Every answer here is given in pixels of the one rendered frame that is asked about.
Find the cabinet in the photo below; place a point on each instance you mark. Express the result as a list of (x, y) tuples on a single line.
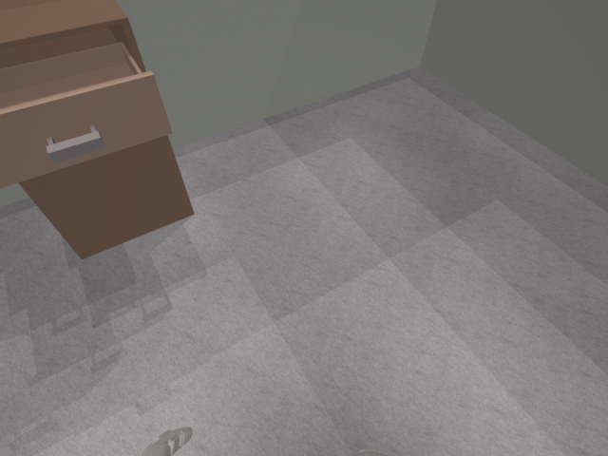
[(101, 203)]

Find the handle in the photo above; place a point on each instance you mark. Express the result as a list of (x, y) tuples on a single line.
[(75, 147)]

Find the robot left hand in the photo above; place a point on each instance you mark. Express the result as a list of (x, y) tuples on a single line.
[(169, 442)]

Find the drawer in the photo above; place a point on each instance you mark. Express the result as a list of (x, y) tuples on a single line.
[(60, 97)]

